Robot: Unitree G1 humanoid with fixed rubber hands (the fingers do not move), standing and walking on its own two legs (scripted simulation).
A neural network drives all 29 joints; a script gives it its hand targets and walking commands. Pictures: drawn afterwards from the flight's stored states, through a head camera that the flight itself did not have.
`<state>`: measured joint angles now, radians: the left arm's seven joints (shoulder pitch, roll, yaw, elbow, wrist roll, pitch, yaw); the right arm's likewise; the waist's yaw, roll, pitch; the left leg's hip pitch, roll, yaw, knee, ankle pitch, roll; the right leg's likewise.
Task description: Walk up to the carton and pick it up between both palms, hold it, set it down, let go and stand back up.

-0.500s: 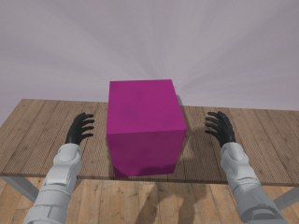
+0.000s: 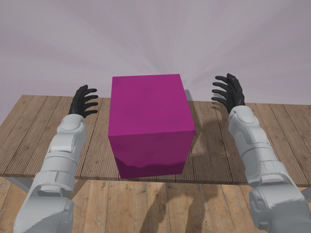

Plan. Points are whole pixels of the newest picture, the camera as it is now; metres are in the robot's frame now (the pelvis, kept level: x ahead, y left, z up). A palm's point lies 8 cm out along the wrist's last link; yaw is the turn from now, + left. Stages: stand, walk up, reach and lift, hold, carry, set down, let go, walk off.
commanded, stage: reach and lift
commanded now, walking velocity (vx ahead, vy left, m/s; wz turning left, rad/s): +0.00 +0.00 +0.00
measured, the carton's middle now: (149, 128) +0.41 +0.04 +0.00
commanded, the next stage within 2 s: none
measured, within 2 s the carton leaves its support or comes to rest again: neither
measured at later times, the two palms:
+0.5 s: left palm (81, 103) +0.42 +0.23 +0.10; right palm (228, 93) +0.45 -0.18 +0.12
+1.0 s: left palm (87, 126) +0.41 +0.24 +0.00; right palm (210, 113) +0.46 -0.15 +0.03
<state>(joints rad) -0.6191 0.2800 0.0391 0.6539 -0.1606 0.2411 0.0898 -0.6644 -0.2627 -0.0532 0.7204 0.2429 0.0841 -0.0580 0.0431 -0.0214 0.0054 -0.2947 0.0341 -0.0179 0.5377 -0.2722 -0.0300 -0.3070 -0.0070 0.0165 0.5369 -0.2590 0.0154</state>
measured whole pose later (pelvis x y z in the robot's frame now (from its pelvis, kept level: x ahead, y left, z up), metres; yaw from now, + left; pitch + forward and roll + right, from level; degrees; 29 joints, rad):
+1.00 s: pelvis +0.00 +0.01 -0.01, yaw -1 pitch +26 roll -1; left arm -0.84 0.26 -0.03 1.36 -0.22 -0.39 0.07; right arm -0.89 -0.22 -0.02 1.23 0.28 -0.28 -0.02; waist 0.05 -0.01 -0.24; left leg -0.80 0.04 -0.02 0.60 -0.24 -0.03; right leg -0.79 0.00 0.02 0.54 -0.20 0.02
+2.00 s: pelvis +0.00 +0.01 -0.01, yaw -1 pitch +22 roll -1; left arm -0.84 0.08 0.39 1.38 0.03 -0.55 0.11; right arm -0.86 0.03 -0.42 1.23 -0.31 -0.42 -0.11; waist 0.03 0.02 -0.17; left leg -0.74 0.05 -0.02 0.61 -0.25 -0.03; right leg -0.72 0.00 0.02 0.54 -0.20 0.02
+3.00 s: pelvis +0.00 +0.01 -0.01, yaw -1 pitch +21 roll -1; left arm -0.84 0.08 0.39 1.41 0.03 -0.58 0.10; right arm -0.84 0.03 -0.42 1.23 -0.32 -0.45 -0.11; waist 0.03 0.02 -0.16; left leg -0.72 0.05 -0.02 0.61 -0.26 -0.03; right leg -0.70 0.00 0.01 0.54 -0.20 0.02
